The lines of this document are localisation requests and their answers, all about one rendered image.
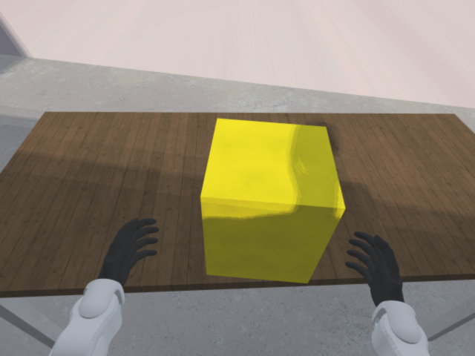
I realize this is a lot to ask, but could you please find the carton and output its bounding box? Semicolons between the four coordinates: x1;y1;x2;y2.
200;119;346;283

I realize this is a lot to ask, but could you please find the left robot hand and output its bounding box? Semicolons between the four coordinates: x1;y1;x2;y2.
98;218;159;287

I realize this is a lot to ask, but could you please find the table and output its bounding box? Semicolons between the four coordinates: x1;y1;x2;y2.
0;112;475;349

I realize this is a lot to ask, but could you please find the right robot hand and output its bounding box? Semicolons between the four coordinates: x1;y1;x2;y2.
345;231;404;307

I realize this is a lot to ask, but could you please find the right robot forearm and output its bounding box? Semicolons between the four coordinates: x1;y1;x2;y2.
371;300;430;356

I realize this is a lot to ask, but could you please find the left robot forearm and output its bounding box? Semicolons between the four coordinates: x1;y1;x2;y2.
49;279;125;356

